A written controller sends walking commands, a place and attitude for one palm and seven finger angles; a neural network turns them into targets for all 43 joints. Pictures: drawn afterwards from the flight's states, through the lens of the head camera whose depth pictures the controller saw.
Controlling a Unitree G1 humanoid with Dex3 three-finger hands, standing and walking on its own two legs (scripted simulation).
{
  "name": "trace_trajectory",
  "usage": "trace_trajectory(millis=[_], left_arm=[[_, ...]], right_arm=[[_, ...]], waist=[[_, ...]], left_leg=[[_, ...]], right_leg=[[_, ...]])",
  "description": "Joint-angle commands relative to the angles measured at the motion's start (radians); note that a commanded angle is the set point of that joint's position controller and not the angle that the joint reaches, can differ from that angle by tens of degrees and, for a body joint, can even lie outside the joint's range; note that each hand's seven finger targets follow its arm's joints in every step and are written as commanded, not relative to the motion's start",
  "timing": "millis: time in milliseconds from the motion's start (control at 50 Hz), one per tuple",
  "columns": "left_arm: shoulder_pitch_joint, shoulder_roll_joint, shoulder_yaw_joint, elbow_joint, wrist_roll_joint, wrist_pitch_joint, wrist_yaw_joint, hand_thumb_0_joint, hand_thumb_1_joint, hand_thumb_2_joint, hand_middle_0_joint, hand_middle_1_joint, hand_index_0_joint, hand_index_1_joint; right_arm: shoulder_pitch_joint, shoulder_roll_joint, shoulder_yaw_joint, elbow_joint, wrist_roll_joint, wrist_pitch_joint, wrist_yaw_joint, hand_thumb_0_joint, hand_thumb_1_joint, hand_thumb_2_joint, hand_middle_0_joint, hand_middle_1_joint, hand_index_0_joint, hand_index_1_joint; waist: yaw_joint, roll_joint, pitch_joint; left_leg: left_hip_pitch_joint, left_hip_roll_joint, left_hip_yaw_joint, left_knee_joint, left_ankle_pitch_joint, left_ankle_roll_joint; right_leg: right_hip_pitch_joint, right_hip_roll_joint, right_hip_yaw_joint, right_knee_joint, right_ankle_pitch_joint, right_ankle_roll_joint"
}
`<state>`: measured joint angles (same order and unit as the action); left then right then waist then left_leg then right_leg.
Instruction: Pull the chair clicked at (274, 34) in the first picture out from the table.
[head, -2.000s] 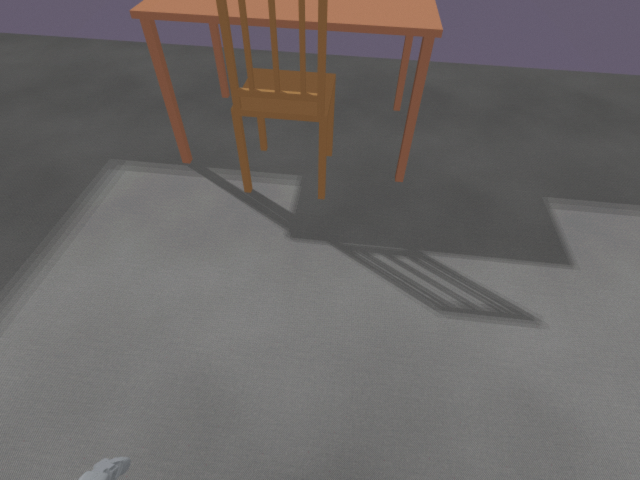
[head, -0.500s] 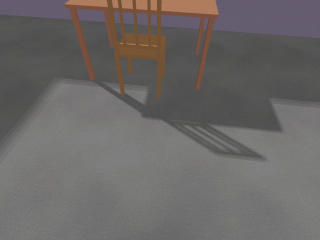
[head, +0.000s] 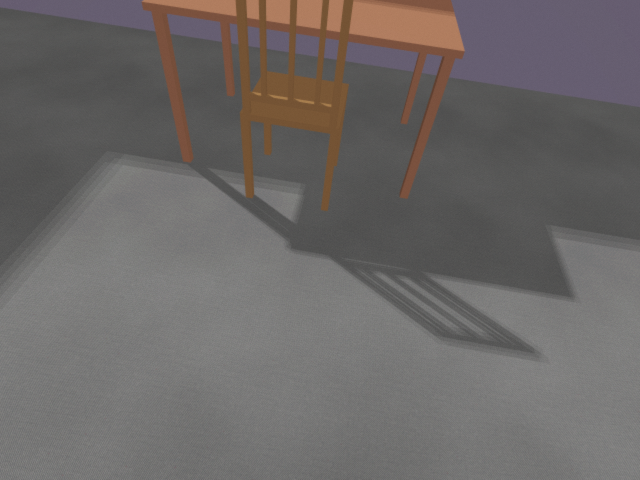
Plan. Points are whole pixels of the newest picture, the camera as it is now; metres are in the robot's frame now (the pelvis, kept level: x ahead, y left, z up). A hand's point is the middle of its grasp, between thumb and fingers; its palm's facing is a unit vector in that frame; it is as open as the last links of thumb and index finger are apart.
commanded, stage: walk to a spot facing it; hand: left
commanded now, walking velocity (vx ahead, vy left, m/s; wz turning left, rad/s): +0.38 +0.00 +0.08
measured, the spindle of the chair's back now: (292, 47) +1.41 +0.13 -0.06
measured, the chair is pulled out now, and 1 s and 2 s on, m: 0.00 0.00 0.00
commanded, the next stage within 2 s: turn to face it in 1.20 s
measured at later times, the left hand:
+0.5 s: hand (235, 380) +0.31 +0.14 -0.17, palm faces +0.10 -0.98 -0.18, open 7.3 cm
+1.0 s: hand (203, 353) +0.36 +0.20 -0.19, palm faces +0.21 -0.97 -0.13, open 7.4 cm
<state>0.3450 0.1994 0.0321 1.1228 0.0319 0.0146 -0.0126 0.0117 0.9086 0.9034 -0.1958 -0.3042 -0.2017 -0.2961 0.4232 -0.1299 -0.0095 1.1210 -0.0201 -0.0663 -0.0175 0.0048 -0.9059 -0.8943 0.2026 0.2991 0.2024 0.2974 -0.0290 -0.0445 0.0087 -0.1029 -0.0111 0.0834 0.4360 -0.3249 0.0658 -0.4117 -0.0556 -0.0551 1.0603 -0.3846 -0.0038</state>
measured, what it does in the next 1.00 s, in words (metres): walks ahead: right foot, then left foot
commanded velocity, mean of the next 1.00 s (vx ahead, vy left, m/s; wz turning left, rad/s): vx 0.37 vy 0.00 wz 0.05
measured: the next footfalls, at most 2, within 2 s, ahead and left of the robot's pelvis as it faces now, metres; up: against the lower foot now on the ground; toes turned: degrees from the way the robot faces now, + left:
right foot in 0.34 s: +0.31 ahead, -0.12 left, +0.00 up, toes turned -5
left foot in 0.84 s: +0.50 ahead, +0.13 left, +0.00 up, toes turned +17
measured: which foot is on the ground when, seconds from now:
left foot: down 0.00-0.34, up 0.36-0.82, down 0.84-1.00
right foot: up 0.00-0.32, down 0.34-0.84, up 0.86-1.00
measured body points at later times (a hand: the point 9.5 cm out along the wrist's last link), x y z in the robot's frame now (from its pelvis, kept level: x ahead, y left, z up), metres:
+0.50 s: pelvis +0.23 -0.04 -0.01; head +0.23 -0.04 +0.44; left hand +0.30 +0.19 -0.16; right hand +0.18 -0.26 -0.17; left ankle +0.13 +0.08 -0.64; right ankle +0.27 -0.12 -0.74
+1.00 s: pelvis +0.43 +0.05 -0.01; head +0.45 +0.08 +0.44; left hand +0.35 +0.26 -0.17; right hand +0.55 -0.17 -0.14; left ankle +0.46 +0.12 -0.74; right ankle +0.40 -0.10 -0.64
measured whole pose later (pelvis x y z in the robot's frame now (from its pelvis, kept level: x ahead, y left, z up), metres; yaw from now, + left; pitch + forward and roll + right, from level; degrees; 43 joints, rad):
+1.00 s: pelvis +0.43 +0.05 -0.01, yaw +7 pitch -2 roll -1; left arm 0.37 0.15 0.05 1.13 0.03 -0.02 0.00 0.01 0.91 0.90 -0.19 -0.30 -0.20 -0.30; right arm 0.16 -0.14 -0.06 1.01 -0.01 -0.09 -0.03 -0.02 -0.95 -0.89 0.21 0.30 0.21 0.30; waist 0.03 -0.04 0.08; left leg -0.24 0.02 0.20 0.51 -0.24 0.08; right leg -0.44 -0.10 -0.06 1.23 -0.34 0.00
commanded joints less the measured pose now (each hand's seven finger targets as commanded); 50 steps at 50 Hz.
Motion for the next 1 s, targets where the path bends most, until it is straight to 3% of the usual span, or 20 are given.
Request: trace_trajectory(millis=[0,80,200,240,280,300,320,340,380,420,500,620,720,740,780,800,820,840,900,980], left_arm=[[-0.113,0.035,0.013,-0.113,-0.005,-0.047,-0.008,0.000,0.900,0.900,-0.200,-0.300,-0.200,-0.300],[-0.200,0.021,0.016,-0.145,-0.007,-0.041,-0.011,0.000,0.900,0.900,-0.200,-0.300,-0.200,-0.300],[-0.350,-0.006,0.013,-0.193,-0.016,-0.053,-0.012,0.000,0.900,0.900,-0.200,-0.300,-0.200,-0.300],[-0.296,0.014,0.019,-0.186,-0.015,-0.059,-0.007,0.000,0.900,0.900,-0.200,-0.300,-0.200,-0.300],[-0.115,0.048,0.032,-0.140,-0.009,-0.068,0.001,0.000,0.900,0.900,-0.200,-0.300,-0.200,-0.300],[0.041,0.088,0.050,-0.096,-0.003,-0.079,0.005,0.000,0.900,0.900,-0.200,-0.300,-0.200,-0.300],[0.175,0.182,0.076,-0.063,0.008,-0.091,0.018,0.000,0.900,0.900,-0.200,-0.300,-0.200,-0.300],[0.226,0.253,0.087,-0.043,-0.008,-0.088,0.023,0.000,0.900,0.900,-0.200,-0.300,-0.200,-0.300],[0.050,0.175,0.072,-0.078,-0.022,-0.078,0.025,0.000,0.900,0.900,-0.200,-0.300,-0.200,-0.300],[-0.042,0.072,0.035,-0.093,-0.014,-0.091,0.028,0.000,0.900,0.900,-0.200,-0.300,-0.200,-0.300],[-0.035,0.033,0.020,-0.081,-0.007,-0.104,0.028,0.000,0.900,0.900,-0.200,-0.300,-0.200,-0.300],[0.042,0.062,0.020,-0.062,-0.009,-0.113,0.025,0.000,0.900,0.900,-0.200,-0.300,-0.200,-0.300],[0.120,0.105,0.026,-0.034,-0.005,-0.103,0.029,0.000,0.900,0.900,-0.200,-0.300,-0.200,-0.300],[0.127,0.109,0.027,-0.027,-0.005,-0.101,0.029,0.000,0.900,0.900,-0.200,-0.300,-0.200,-0.300],[0.114,0.115,0.028,-0.022,-0.009,-0.097,0.029,0.000,0.900,0.900,-0.200,-0.300,-0.200,-0.300],[0.112,0.096,0.026,-0.031,-0.015,-0.097,0.026,0.000,0.900,0.900,-0.200,-0.300,-0.200,-0.300],[0.154,0.036,0.018,-0.054,-0.027,-0.096,0.016,0.000,0.900,0.900,-0.200,-0.300,-0.200,-0.300],[0.090,0.065,0.017,-0.084,-0.020,-0.098,0.018,0.000,0.900,0.900,-0.200,-0.300,-0.200,-0.300],[0.004,0.037,0.029,-0.068,-0.013,-0.080,0.009,0.000,0.900,0.900,-0.200,-0.300,-0.200,-0.300],[0.081,-0.022,0.032,-0.041,0.000,-0.038,0.008,0.000,0.900,0.900,-0.200,-0.300,-0.200,-0.300]], right_arm=[[0.129,-0.147,-0.028,0.013,0.010,-0.031,-0.022,0.000,-0.900,-0.900,0.200,0.300,0.200,0.300],[0.178,-0.107,-0.026,0.042,0.012,-0.035,-0.028,0.000,-0.900,-0.900,0.200,0.300,0.200,0.300],[0.214,-0.097,-0.026,0.072,0.002,-0.029,-0.030,0.000,-0.900,-0.900,0.200,0.300,0.200,0.300],[0.192,-0.124,-0.034,0.072,0.003,-0.027,-0.031,0.000,-0.900,-0.900,0.200,0.300,0.200,0.300],[0.159,-0.149,-0.043,0.061,0.005,-0.024,-0.030,0.000,-0.900,-0.900,0.200,0.300,0.200,0.300],[0.131,-0.148,-0.046,0.049,0.009,-0.024,-0.026,0.000,-0.900,-0.900,0.200,0.300,0.200,0.300],[0.163,-0.104,-0.040,0.024,0.020,-0.027,-0.011,0.000,-0.900,-0.900,0.200,0.300,0.200,0.300],[0.197,-0.069,-0.034,0.004,0.023,-0.026,-0.012,0.000,-0.900,-0.900,0.200,0.300,0.200,0.300],[0.059,-0.066,-0.048,-0.014,0.023,-0.016,-0.002,0.000,-0.900,-0.900,0.200,0.300,0.200,0.300],[-0.008,-0.036,-0.043,-0.032,0.003,0.005,0.007,0.000,-0.900,-0.900,0.200,0.300,0.200,0.300],[0.029,-0.012,-0.044,-0.029,-0.005,0.047,0.017,0.000,-0.900,-0.900,0.200,0.300,0.200,0.300],[-0.201,-0.043,-0.042,-0.129,-0.004,0.042,0.047,0.000,-0.900,-0.900,0.200,0.300,0.200,0.300],[-0.329,-0.059,-0.038,-0.173,-0.001,0.024,0.057,0.000,-0.900,-0.900,0.200,0.300,0.200,0.300],[-0.326,-0.067,-0.039,-0.173,-0.002,0.020,0.055,0.000,-0.900,-0.900,0.200,0.300,0.200,0.300],[-0.177,-0.109,-0.053,-0.127,-0.008,0.010,0.042,0.000,-0.900,-0.900,0.200,0.300,0.200,0.300],[-0.009,-0.173,-0.069,-0.084,-0.015,0.003,0.032,0.000,-0.900,-0.900,0.200,0.300,0.200,0.300],[0.103,-0.299,-0.100,-0.057,-0.022,-0.002,0.020,0.000,-0.900,-0.900,0.200,0.300,0.200,0.300],[0.139,-0.313,-0.098,-0.048,-0.001,0.006,0.010,0.000,-0.900,-0.900,0.200,0.300,0.200,0.300],[-0.076,-0.187,-0.064,-0.093,0.003,-0.007,-0.002,0.000,-0.900,-0.900,0.200,0.300,0.200,0.300],[-0.100,-0.099,-0.053,-0.086,0.003,-0.027,-0.007,0.000,-0.900,-0.900,0.200,0.300,0.200,0.300]], waist=[[0.003,0.125,0.090],[-0.008,0.146,0.122],[-0.040,0.189,0.176],[-0.003,0.178,0.134],[0.080,0.153,0.034],[0.153,0.113,-0.041],[0.186,-0.082,-0.168],[0.146,-0.188,-0.266],[0.112,-0.047,-0.044],[0.048,0.012,0.110],[-0.018,-0.040,0.110],[0.024,-0.059,0.113],[0.067,-0.031,0.116],[0.063,-0.033,0.107],[-0.013,0.015,0.031],[-0.084,0.114,-0.082],[-0.096,0.379,-0.190],[-0.107,0.316,-0.197],[-0.021,0.081,0.007],[0.047,0.103,0.034]], left_leg=[[0.129,0.261,-0.249,-0.239,0.435,0.111],[0.152,0.227,-0.184,-0.253,0.513,0.083],[0.112,0.220,-0.131,-0.235,0.661,0.076],[0.138,0.248,-0.127,-0.142,0.863,0.079],[0.134,0.230,-0.104,0.068,0.974,0.051],[-0.005,0.203,-0.089,0.270,0.838,0.020],[-0.260,0.088,-0.033,0.593,0.430,-0.013],[-0.425,-0.022,-0.069,0.926,-0.202,-0.033],[-0.472,0.086,-0.120,1.003,-0.085,-0.001],[-0.439,0.145,-0.125,0.915,0.004,-0.016],[-0.418,0.152,-0.082,0.773,0.084,-0.055],[-0.467,0.163,-0.016,0.437,0.189,-0.083],[-0.408,0.121,0.029,0.249,0.133,-0.047],[-0.369,0.102,0.044,0.219,0.105,-0.037],[-0.114,0.049,0.079,0.120,0.123,-0.017],[0.141,0.117,-0.025,0.055,0.159,0.019],[0.367,0.401,-0.421,-0.036,0.220,0.123],[0.386,0.474,-0.534,-0.127,0.280,0.173],[0.061,0.397,-0.312,-0.192,0.240,0.113],[-0.070,0.301,-0.111,-0.247,0.252,0.070]], right_leg=[[-0.279,-0.061,0.014,0.050,0.114,0.026],[-0.329,-0.056,-0.025,-0.042,0.194,0.033],[-0.171,-0.006,-0.085,-0.360,0.233,-0.002],[-0.060,0.023,-0.087,-0.404,0.187,-0.034],[0.147,0.058,-0.094,-0.479,0.198,-0.058],[0.396,0.025,-0.048,-0.517,0.256,-0.078],[0.662,-0.220,0.240,-0.560,0.253,-0.160],[0.716,-0.448,0.621,-0.703,0.301,-0.249],[0.436,-0.392,0.508,-0.832,-0.025,-0.223],[0.141,-0.318,0.314,-0.858,0.052,-0.167],[0.053,-0.224,0.076,-0.888,0.195,-0.126],[0.181,-0.199,-0.002,-0.888,0.310,-0.131],[0.326,-0.241,0.000,-0.826,0.431,-0.129],[0.345,-0.243,-0.003,-0.788,0.499,-0.127],[0.294,-0.206,-0.067,-0.564,0.640,-0.097],[0.178,-0.149,-0.120,-0.319,0.559,-0.055],[-0.097,0.008,-0.161,0.021,0.005,0.003],[-0.206,0.024,-0.036,0.198,-0.188,-0.006],[-0.217,-0.091,0.045,0.256,0.020,-0.006],[-0.138,-0.089,0.042,0.159,0.142,0.012]])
